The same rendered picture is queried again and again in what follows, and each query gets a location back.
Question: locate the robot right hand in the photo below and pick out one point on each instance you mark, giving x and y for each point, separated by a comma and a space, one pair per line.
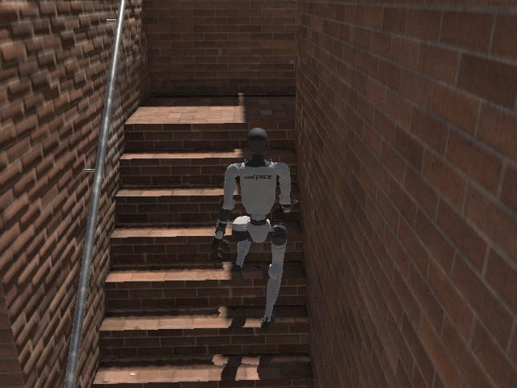
285, 216

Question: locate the robot head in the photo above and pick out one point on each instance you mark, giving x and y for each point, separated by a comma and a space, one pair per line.
257, 140

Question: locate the robot left forearm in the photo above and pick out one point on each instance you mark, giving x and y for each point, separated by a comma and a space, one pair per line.
222, 221

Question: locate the robot right forearm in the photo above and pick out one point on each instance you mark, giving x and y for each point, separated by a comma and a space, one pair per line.
287, 208

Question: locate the robot left hand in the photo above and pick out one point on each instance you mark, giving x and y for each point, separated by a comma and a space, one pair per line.
215, 246

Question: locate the robot left upper arm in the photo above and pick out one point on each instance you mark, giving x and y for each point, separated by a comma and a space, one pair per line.
232, 171

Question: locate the robot right upper arm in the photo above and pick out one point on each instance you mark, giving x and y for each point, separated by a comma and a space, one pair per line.
283, 172

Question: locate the left robot shin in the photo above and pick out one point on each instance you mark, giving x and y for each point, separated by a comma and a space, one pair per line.
242, 250

